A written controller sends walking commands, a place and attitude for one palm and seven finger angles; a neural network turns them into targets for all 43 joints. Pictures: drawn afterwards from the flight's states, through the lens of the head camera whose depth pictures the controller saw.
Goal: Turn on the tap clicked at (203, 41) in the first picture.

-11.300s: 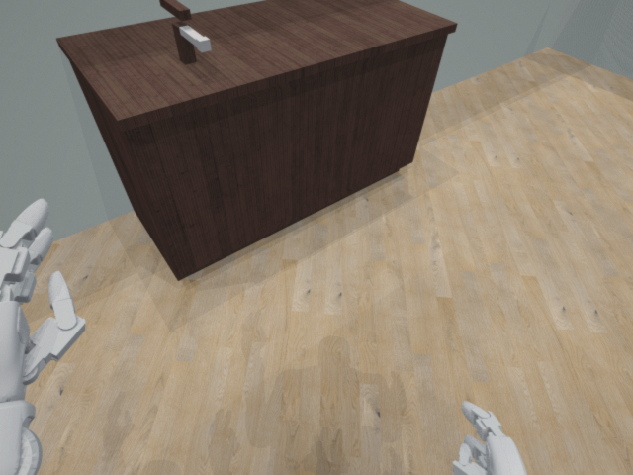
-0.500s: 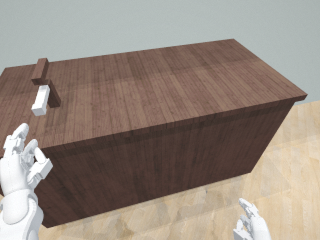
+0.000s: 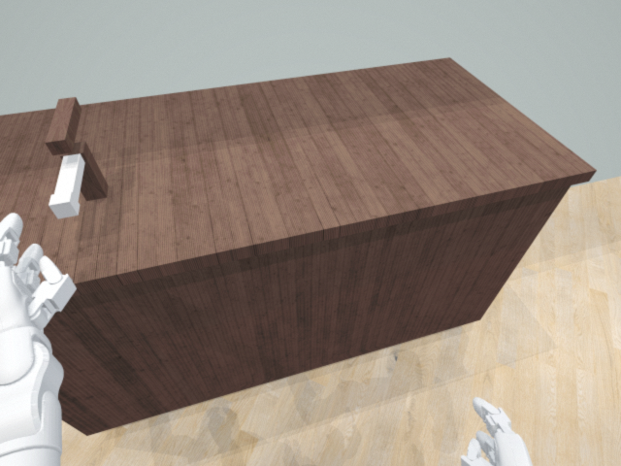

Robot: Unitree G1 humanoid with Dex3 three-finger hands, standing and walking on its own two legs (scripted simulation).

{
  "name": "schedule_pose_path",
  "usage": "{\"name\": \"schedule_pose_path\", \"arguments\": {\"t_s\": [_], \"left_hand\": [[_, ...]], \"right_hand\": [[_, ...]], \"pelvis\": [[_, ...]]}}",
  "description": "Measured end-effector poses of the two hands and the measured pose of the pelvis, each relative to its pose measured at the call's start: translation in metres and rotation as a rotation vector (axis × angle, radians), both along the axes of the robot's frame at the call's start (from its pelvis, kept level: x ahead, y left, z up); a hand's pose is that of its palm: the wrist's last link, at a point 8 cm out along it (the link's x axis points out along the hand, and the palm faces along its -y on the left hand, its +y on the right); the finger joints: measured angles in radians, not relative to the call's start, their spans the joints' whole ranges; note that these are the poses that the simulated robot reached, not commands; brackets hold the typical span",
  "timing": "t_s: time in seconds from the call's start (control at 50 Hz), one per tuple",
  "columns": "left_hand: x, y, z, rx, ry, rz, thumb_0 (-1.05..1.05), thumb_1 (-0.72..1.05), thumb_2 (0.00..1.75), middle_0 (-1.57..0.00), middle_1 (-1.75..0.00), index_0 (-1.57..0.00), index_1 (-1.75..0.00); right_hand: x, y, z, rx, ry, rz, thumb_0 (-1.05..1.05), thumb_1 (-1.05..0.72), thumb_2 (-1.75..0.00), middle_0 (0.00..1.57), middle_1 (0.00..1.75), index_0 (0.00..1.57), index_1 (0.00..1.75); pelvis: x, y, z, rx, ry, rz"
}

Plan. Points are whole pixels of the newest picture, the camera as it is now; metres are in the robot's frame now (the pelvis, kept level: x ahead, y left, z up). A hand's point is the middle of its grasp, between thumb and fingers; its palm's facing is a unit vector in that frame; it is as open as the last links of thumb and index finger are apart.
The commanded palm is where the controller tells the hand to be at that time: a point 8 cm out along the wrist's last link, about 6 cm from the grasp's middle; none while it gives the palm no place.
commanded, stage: reach beside the lever's end, fingers flat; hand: left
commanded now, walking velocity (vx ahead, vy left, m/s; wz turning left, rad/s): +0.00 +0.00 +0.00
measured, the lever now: (64, 205) +0.43 +0.42 +0.09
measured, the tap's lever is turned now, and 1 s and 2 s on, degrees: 0 0 0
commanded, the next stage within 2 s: push the lever round in 1.20 s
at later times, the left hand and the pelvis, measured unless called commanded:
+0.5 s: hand (51, 256) +0.33 +0.38 +0.09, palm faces +0.62 -0.78 -0.06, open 7.7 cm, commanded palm +0.29 +0.41 +0.09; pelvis -0.01 +0.01 -0.01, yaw -1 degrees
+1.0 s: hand (58, 232) +0.39 +0.42 +0.07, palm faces +0.58 -0.81 -0.06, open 7.8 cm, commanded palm +0.33 +0.44 +0.07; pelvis +0.00 +0.02 -0.02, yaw -2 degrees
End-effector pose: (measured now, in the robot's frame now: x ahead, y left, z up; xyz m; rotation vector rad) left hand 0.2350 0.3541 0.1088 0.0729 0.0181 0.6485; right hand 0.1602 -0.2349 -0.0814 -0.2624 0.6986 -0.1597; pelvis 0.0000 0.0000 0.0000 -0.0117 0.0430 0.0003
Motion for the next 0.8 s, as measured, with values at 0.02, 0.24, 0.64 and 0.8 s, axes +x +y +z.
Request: {"name": "schedule_pose_path", "arguments": {"t_s": [0.02,0.24,0.64,0.8], "left_hand": [[0.002,0.002,-0.001,-0.002,0.001,-0.001,0.01,0.9,0.9,-0.19,-0.25,-0.18,-0.24],[0.026,0.021,-0.006,-0.002,-0.001,0.0,0.01,0.9,0.9,-0.18,-0.22,-0.17,-0.21],[0.061,0.072,-0.024,-0.027,0.012,0.016,0.01,0.9,0.9,-0.16,-0.17,-0.15,-0.17],[0.09,0.086,-0.031,-0.025,0.01,0.001,0.01,0.9,0.9,-0.16,-0.16,-0.15,-0.15]], "right_hand": [[-0.002,0.0,-0.001,-0.002,0.005,-0.002,0.01,-0.9,-0.9,0.2,0.3,0.2,0.3],[-0.025,-0.009,-0.009,-0.023,0.077,-0.041,0.01,-0.9,-0.9,0.2,0.3,0.21,0.3],[-0.084,-0.025,-0.028,-0.08,0.275,-0.097,0.01,-0.9,-0.9,0.2,0.3,0.21,0.3],[-0.108,-0.024,-0.032,-0.105,0.364,-0.122,0.01,-0.9,-0.9,0.2,0.3,0.21,0.3]], "pelvis": [[0.0,0.0,0.0,-0.001,0.002,0.0],[-0.002,0.004,-0.003,-0.006,0.031,-0.004],[-0.009,0.008,-0.015,-0.025,0.112,-0.003],[-0.01,0.014,-0.022,-0.037,0.16,-0.009]]}}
